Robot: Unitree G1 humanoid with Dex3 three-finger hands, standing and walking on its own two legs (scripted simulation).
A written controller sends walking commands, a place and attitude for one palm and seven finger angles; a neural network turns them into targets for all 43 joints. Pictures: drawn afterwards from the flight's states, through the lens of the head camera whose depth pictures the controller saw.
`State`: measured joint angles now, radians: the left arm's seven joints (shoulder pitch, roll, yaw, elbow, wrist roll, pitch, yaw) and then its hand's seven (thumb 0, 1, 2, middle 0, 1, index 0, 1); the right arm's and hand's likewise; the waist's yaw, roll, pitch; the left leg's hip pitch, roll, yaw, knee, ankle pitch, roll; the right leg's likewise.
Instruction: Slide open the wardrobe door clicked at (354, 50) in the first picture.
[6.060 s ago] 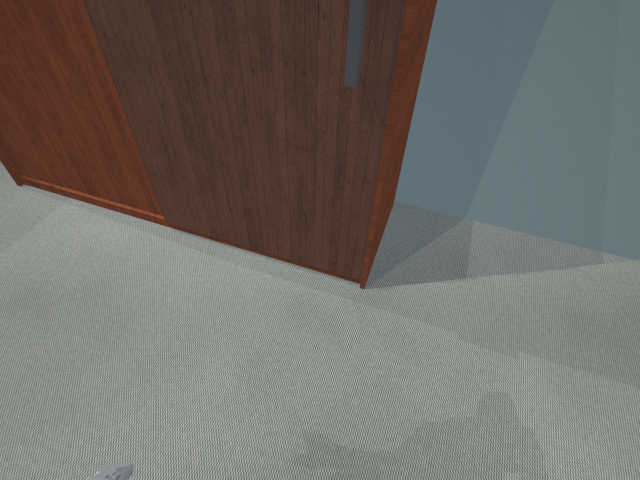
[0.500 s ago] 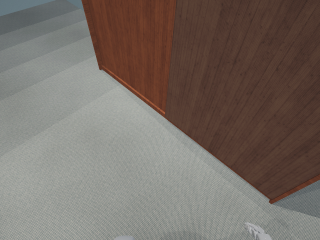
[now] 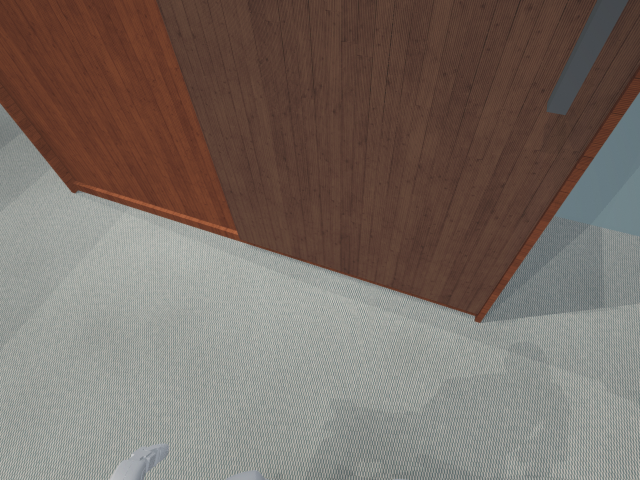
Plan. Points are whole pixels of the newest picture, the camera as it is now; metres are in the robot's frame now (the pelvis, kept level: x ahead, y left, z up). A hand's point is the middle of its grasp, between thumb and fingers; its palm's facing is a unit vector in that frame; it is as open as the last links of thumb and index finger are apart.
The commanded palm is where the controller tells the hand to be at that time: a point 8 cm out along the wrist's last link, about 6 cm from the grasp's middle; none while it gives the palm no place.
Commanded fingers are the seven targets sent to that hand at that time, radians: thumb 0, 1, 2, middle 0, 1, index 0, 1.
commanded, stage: turn to face it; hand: right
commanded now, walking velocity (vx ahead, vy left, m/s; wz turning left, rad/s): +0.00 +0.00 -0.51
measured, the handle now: out of the picture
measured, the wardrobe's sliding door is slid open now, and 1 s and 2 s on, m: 0.00 0.00 0.00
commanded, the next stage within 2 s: take the last steps up to it in 0.46 s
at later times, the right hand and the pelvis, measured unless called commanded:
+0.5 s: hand out of the picture +0.07 -0.17 -0.13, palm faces +0.23 +0.93 -0.28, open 7.4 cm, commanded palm none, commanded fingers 0.00 -0.90 -0.90 0.20 0.30 0.20 0.30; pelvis +0.00 +0.04 +0.01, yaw -13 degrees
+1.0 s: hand out of the picture -0.12 -0.15 -0.16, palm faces +0.41 +0.89 -0.17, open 7.4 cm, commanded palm none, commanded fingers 0.00 -0.90 -0.90 0.20 0.30 0.20 0.30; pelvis +0.03 -0.02 +0.01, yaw -18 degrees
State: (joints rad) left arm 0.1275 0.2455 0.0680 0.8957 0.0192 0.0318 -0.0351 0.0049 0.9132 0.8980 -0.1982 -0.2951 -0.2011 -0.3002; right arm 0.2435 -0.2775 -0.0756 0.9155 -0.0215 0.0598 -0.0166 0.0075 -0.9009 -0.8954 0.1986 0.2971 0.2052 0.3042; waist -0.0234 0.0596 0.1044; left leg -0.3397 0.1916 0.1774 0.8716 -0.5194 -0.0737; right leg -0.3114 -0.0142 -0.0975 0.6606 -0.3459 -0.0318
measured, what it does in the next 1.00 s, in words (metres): steps on the spot, turning right: left foot, then right foot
